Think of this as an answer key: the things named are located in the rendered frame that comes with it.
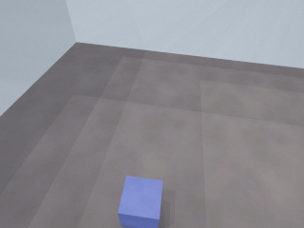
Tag carton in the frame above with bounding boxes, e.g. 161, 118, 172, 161
118, 176, 163, 228

